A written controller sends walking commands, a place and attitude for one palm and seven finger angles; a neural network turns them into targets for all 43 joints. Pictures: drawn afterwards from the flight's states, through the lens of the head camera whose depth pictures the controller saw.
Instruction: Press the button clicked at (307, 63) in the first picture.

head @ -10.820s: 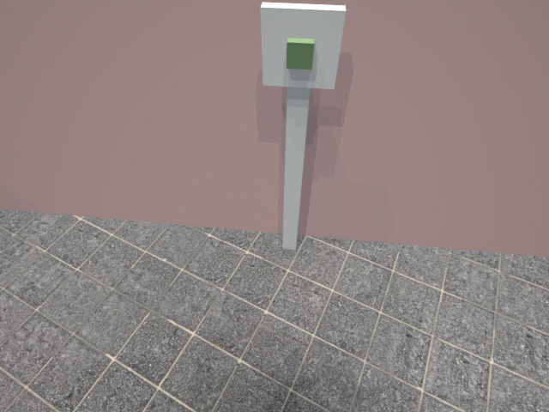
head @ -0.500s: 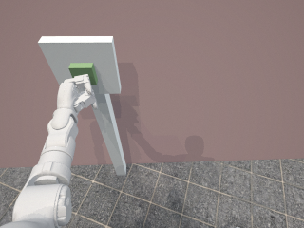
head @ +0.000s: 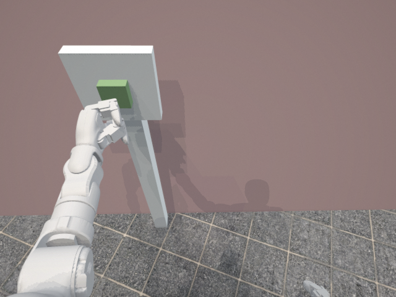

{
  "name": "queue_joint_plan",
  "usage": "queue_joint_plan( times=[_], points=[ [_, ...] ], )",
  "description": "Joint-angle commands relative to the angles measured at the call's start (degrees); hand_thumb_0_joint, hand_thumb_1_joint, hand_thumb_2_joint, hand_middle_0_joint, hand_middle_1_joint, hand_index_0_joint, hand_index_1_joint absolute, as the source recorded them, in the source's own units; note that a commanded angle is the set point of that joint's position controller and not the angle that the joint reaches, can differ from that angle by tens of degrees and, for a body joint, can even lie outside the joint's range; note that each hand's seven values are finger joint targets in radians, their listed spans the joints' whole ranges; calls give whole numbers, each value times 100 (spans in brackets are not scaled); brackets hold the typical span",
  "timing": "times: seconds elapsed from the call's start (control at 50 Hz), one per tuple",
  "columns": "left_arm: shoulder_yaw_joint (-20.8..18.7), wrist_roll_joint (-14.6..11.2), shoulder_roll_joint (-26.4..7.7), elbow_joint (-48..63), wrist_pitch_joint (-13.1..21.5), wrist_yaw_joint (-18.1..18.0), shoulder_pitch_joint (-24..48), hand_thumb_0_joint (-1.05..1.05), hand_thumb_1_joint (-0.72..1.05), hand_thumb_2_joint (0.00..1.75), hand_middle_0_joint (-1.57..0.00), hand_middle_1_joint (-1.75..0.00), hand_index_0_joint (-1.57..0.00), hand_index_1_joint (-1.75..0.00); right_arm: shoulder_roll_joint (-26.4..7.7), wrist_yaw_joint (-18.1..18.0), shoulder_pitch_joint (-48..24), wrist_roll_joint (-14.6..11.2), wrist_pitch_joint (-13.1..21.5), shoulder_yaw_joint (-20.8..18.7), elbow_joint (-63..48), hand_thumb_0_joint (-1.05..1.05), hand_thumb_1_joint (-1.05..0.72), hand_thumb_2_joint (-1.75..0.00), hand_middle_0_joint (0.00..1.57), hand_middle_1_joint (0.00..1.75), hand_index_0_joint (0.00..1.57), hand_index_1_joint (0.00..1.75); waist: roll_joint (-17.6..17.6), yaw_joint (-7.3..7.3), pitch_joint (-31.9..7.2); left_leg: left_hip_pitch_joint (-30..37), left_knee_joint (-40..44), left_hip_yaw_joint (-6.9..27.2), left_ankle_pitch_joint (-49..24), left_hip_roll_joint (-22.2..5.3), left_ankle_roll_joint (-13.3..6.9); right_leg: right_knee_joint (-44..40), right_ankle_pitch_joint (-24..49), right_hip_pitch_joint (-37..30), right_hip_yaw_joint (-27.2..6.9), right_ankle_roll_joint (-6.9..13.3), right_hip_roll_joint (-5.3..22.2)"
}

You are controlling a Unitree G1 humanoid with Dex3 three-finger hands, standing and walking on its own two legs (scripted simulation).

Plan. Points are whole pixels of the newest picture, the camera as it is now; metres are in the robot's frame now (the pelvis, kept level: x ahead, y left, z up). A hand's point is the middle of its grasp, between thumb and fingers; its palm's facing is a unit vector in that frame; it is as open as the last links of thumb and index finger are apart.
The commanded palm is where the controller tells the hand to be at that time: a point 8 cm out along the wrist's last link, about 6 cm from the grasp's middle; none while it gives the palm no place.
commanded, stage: aim a knuckle at the button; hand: left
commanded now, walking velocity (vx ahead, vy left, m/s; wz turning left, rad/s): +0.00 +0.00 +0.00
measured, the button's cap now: (116, 93) +0.51 +0.19 +0.14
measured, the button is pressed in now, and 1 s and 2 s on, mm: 0 0 8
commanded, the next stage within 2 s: press the button with the knuckle in 0.80 s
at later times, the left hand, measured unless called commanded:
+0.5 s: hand (127, 132) +0.42 +0.15 +0.10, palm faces +0.04 -1.00 -0.01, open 3.1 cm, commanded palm +0.39 +0.20 +0.11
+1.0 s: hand (128, 126) +0.44 +0.15 +0.11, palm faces +0.04 -1.00 +0.00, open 3.1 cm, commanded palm +0.41 +0.21 +0.11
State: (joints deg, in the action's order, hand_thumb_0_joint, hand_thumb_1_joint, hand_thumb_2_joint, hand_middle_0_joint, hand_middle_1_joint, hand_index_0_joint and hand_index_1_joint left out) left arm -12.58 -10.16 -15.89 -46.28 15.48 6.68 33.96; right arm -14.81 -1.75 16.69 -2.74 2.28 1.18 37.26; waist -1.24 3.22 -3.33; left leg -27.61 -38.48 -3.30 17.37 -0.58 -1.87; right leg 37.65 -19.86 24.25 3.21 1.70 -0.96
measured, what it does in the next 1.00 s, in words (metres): stands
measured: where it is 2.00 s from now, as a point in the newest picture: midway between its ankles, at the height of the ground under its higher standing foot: outside the picture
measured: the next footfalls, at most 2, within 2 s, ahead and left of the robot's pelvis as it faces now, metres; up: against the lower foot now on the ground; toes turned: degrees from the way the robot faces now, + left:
none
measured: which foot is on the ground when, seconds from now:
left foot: down 0.00-1.00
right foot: down 0.00-1.00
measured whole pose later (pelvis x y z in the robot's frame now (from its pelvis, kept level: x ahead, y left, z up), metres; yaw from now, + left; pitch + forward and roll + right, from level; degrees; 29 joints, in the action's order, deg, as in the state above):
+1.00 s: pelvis +0.01 +0.00 +0.00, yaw +0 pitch +7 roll +0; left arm -13.2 -9.6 -15.9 -48.2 14.8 6.4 34.8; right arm -15.1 -1.3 18.9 -2.6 1.2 1.2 37.4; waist -1.3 3.9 -3.9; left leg -28.1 -39.1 -3.4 18.3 -0.7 -1.7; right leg 38.4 -20.8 24.9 3.0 1.9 -1.1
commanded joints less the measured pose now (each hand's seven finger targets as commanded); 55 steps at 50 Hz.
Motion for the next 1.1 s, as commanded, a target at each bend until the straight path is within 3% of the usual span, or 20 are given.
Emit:
queue_joint_plan(
  times=[0.0, 0.06, 0.08, 0.16, 0.22, 0.24, 0.28, 0.3, 0.34, 0.4, 0.42, 0.52, 0.64, 0.66, 0.68, 0.72, 0.82, 0.9, 0.96, 1.08],
  points=[
    [16, 0, -743, 692, 249, 16, 2414, 0, 90, 90, -130, -150, -130, -150, -798, -28, 189, -14, 216, -269, -535, 0, -90, -90, 20, 30, 20, 30, 199, 137, -1401, 1202, 329, 403, -884, 17, -33, -522, 1391, 146, -217, -61, -55],
    [-173, 58, -961, 636, 174, -61, 2335, 0, 90, 90, -130, -150, -130, -150, -828, -7, 220, 4, 169, -266, -605, 0, -90, -90, 20, 30, 20, 30, 154, 43, -1488, 1074, 311, 395, -925, 40, -32, -472, 1421, 42, -230, -43, -33],
    [-76, 66, -845, 753, 199, -91, 2435, 0, 90, 90, -130, -150, -130, -150, -804, 5, 211, 0, 167, -260, -641, 0, -90, -90, 20, 30, 20, 30, 136, 67, -1564, 1138, 305, 397, -1015, 33, -30, -442, 1495, 46, -221, -44, -30],
    [-387, 77, -1174, 1582, 515, -273, 2578, 0, 90, 90, -130, -150, -130, -150, -807, 39, 244, 69, 194, -306, -689, 0, -90, -90, 20, 30, 20, 30, -12, -50, -2235, 1559, 199, 447, -1581, -14, 2, -263, 1866, -174, -218, -18, -77],
    [-374, 106, -1153, 1988, 647, -325, 2348, 0, 90, 90, -130, -150, -130, -150, -769, 53, 201, 77, 210, -311, -720, 0, -90, -90, 20, 30, 20, 30, -109, -92, -2406, 1686, 205, 412, -1849, -27, 13, -227, 2141, -364, -233, -25, -85],
    [-213, 116, -955, 1980, 620, -304, 2199, 0, 90, 90, -130, -150, -130, -150, -746, 59, 172, 66, 216, -306, -732, 0, -90, -90, 20, 30, 20, 30, -215, -75, -2298, 1704, 204, 389, -1872, -36, 18, -238, 2148, -294, -218, -26, -91],
    [-58, 114, -749, 1730, 477, -269, 1961, 0, 90, 90, -130, -150, -130, -150, -745, 64, 159, 48, 208, -304, -688, 0, -90, -90, 20, 30, 20, 30, -7, -6, -1888, 1530, 230, 369, -1779, -49, -7, -310, 2112, -175, -190, -42, -100],
    [-171, 95, -899, 1594, 378, -248, 1902, 0, 90, 90, -130, -150, -130, -150, -786, 49, 196, 32, 183, -318, -648, 0, -90, -90, 20, 30, 20, 30, 131, 13, -1715, 1382, 251, 357, -1629, -42, -18, -365, 2057, -171, -193, -55, -96],
    [-101, 50, -776, 1423, 160, -172, 1732, 0, 90, 90, -130, -150, -130, -150, -788, 34, 188, 9, 151, -316, -670, 0, -90, -90, 20, 30, 20, 30, 236, 11, -1513, 1229, 317, 315, -1418, -10, -32, -456, 1991, -194, -199, -65, -82],
    [-103, -24, -723, 1481, -20, -107, 1528, 0, 90, 90, -130, -150, -130, -150, -781, 18, 154, -17, 138, -304, -753, 0, -90, -90, 20, 30, 20, 30, 199, -57, -1530, 1201, 351, 276, -1396, 20, -37, -498, 2027, -315, -220, -60, -60],
    [-187, -28, -858, 1678, -4, -113, 1690, 0, 90, 90, -130, -150, -130, -150, -783, 5, 159, -11, 136, -309, -744, 0, -90, -90, 20, 30, 20, 30, 134, -63, -1638, 1249, 350, 290, -1434, 16, -32, -484, 2042, -357, -224, -54, -52],
    [8, -33, -700, 2288, 273, -201, 2094, 0, 90, 90, -130, -150, -130, -150, -728, -3, 89, 15, 212, -302, -724, 0, -90, -90, 20, 30, 20, 30, 24, 32, -1774, 1551, 315, 344, -1467, -2, -42, -477, 1962, -249, -240, -59, -76],
    [-105, 62, -972, 1555, 190, -250, 2343, 0, 90, 90, -130, -150, -130, -150, -762, -66, 38, -3, 185, -244, -591, 0, -90, -90, 20, 30, 20, 30, 136, 112, -1336, 1181, 379, 345, -817, 42, -54, -601, 1439, -113, -299, -88, -34],
    [-275, 74, -1160, 1336, 137, -250, 2365, 0, 90, 90, -130, -150, -130, -150, -792, -85, 74, 3, 166, -244, -571, 0, -90, -90, 20, 30, 20, 30, 305, 100, -1328, 1087, 368, 347, -735, 47, -68, -615, 1360, -148, -319, -96, -30],
    [-110, 75, -1024, 1269, 111, -202, 2524, 0, 90, 90, -130, -150, -130, -150, -774, -91, 41, -14, 160, -224, -592, 0, -90, -90, 20, 30, 20, 30, 261, 162, -1326, 1062, 393, 336, -667, 60, -69, -643, 1315, -133, -337, -109, -7],
    [-145, 77, -1061, 1104, 95, -152, 2641, 0, 90, 90, -130, -150, -130, -150, -769, -106, 55, -14, 160, -216, -605, 0, -90, -90, 20, 30, 20, 30, -34, 115, -1443, 1110, 361, 334, -735, 78, -53, -599, 1374, -125, -337, -77, 6],
    [-173, -35, -967, 1202, 289, -23, 2579, 0, 90, 90, -130, -150, -130, -150, -770, -54, 166, 6, 194, -248, -656, 0, -90, -90, 20, 30, 20, 30, -44, 56, -2029, 1433, 226, 366, -1303, 51, -28, -430, 1909, -265, -289, -46, -43],
    [-174, -41, -946, 1121, 309, 12, 2328, 0, 90, 90, -130, -150, -130, -150, -804, -12, 221, 5, 168, -274, -667, 0, -90, -90, 20, 30, 20, 30, 175, 55, -1885, 1279, 217, 340, -1402, 42, -45, -399, 2071, -265, -272, -65, -56],
    [-305, 29, -1214, 958, 241, -51, 2650, 0, 90, 90, -130, -150, -130, -150, -834, -29, 285, 3, 104, -272, -603, 0, -90, -90, 20, 30, 20, 30, 254, 142, -1530, 1001, 221, 326, -1184, 54, -70, -465, 1918, -181, -315, -94, -40],
    [-378, 75, -1235, 1258, 429, -135, 2881, 0, 90, 90, -130, -150, -130, -150, -805, -15, 399, 46, 114, -316, -548, 0, -90, -90, 20, 30, 20, 30, -221, 97, -2170, 1552, 130, 390, -1677, 9, -24, -322, 2097, -123, -278, -48, -85]
  ],
)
